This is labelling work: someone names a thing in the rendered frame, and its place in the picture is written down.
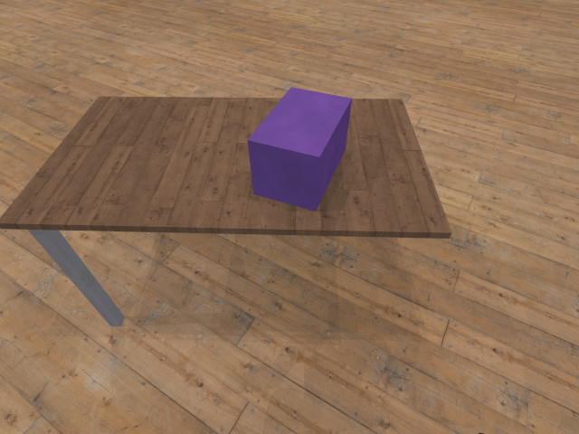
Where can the table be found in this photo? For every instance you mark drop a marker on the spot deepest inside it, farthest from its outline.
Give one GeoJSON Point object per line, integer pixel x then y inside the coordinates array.
{"type": "Point", "coordinates": [182, 164]}

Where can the carton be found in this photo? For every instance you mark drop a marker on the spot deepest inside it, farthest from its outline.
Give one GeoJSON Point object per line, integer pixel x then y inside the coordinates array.
{"type": "Point", "coordinates": [295, 151]}

